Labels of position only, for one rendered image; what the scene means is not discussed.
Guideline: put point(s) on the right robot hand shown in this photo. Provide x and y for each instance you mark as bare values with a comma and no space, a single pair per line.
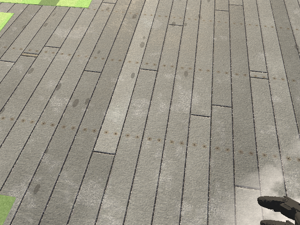
286,206

